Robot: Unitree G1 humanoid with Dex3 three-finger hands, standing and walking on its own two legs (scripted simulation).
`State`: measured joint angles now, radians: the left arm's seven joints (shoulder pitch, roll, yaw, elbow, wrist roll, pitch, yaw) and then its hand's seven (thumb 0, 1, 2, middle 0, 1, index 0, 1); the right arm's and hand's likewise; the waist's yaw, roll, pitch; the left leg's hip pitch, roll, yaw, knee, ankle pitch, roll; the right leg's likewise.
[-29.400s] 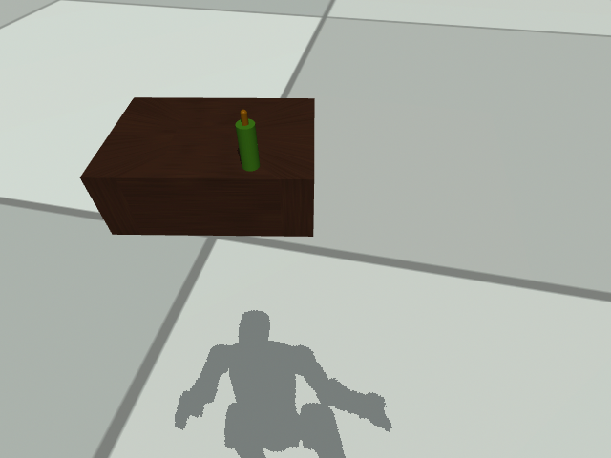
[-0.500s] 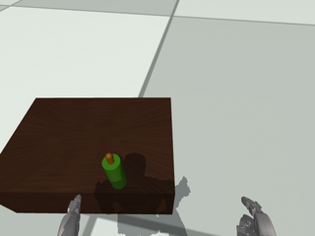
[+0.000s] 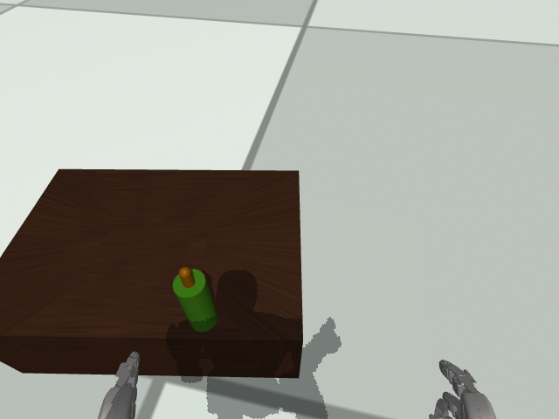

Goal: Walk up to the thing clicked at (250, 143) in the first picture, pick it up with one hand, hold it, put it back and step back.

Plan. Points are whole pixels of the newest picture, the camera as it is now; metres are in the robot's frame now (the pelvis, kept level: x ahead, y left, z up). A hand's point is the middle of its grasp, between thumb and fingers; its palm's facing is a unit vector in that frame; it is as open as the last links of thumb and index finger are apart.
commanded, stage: home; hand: left
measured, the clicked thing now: (195, 296) +0.45 +0.22 -0.27
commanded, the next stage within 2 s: stand in 1.56 s
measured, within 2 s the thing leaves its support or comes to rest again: neither
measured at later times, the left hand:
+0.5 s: hand (154, 410) +0.18 +0.19 -0.06, palm faces +0.12 -0.96 -0.27, open 17.5 cm
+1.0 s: hand (153, 417) +0.17 +0.19 -0.06, palm faces +0.11 -0.95 -0.28, open 17.6 cm
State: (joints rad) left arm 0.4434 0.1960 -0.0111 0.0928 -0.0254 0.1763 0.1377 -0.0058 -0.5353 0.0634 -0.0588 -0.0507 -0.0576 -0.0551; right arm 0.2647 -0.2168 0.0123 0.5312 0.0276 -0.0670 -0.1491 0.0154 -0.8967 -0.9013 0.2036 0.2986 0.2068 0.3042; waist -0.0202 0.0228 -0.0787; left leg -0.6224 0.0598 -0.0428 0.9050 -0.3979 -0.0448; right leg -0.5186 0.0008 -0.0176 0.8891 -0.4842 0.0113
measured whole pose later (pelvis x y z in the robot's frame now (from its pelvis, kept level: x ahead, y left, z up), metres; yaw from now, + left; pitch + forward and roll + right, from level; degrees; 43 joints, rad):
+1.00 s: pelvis +0.00 +0.01 -0.01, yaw +0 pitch +7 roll -2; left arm 0.46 0.20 -0.01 0.01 -0.02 0.25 0.14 -0.01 -0.58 0.04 -0.05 -0.05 -0.05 -0.05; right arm 0.27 -0.20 0.02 0.51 0.01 -0.12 -0.18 0.02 -0.90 -0.90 0.20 0.30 0.21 0.30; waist -0.02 0.03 -0.10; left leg -0.66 0.06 -0.04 0.95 -0.42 -0.03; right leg -0.54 0.00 -0.02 0.91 -0.49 0.03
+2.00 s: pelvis +0.01 +0.02 +0.02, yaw +0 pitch +0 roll +0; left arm 0.27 0.35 0.03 0.78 0.04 0.01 0.03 0.00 0.12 0.66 -0.19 -0.27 -0.19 -0.27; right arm 0.21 -0.33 -0.06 0.89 -0.04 -0.02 -0.01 0.01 -0.90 -0.90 0.20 0.30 0.21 0.30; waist 0.01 -0.02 0.02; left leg -0.40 0.02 -0.01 0.78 -0.37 -0.01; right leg -0.31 -0.04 0.01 0.76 -0.45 0.04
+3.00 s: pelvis +0.00 +0.02 +0.05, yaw +0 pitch -3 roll +0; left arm 0.15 0.33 0.01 1.14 0.01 -0.01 0.01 0.01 0.90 0.90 -0.21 -0.30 -0.20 -0.30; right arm 0.14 -0.33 -0.02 1.15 -0.01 0.00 0.00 0.01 -0.90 -0.90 0.20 0.30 0.21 0.30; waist -0.01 0.00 0.06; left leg -0.17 0.02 -0.01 0.38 -0.15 -0.02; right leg -0.08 -0.04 0.00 0.36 -0.23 0.04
